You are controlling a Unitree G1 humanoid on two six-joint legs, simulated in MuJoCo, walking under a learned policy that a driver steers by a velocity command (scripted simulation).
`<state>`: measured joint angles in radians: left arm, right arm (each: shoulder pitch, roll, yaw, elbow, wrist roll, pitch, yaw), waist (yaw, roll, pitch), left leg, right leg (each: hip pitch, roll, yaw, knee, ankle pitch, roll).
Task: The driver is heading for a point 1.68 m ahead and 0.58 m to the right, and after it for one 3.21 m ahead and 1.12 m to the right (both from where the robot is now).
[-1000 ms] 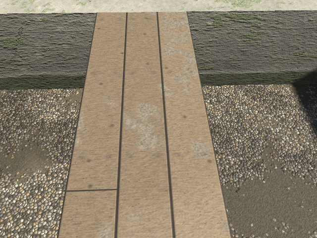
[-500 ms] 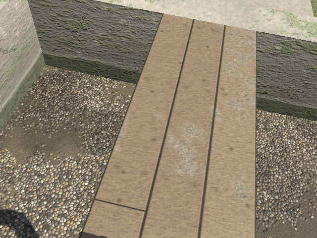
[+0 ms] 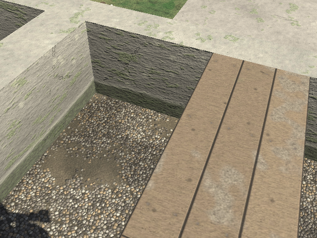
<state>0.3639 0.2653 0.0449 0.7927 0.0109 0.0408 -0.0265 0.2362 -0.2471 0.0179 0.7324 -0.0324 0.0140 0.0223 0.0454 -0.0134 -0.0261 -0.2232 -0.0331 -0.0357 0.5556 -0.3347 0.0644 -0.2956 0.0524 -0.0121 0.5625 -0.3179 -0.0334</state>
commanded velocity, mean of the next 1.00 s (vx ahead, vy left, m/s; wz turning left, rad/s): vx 0.46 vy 0.00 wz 0.01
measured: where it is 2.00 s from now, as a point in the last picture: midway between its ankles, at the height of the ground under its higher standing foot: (210, 173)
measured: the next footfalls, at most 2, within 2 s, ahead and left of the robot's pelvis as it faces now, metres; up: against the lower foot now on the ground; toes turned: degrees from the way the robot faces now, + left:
right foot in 0.34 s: +0.24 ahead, -0.11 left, +0.00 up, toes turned -2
left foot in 0.80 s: +0.52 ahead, +0.05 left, +0.00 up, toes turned +2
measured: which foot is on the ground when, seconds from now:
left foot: down 0.00-0.36, up 0.38-0.78, down 0.80-1.00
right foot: up 0.00-0.32, down 0.34-0.80, up 0.82-1.00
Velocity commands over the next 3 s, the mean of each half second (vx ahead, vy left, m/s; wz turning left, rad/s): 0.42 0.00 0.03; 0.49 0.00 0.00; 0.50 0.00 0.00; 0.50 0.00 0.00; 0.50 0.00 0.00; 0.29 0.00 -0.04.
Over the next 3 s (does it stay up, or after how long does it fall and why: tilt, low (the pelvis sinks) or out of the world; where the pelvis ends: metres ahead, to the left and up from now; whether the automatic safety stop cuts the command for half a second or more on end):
stays up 1.36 -0.41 0.00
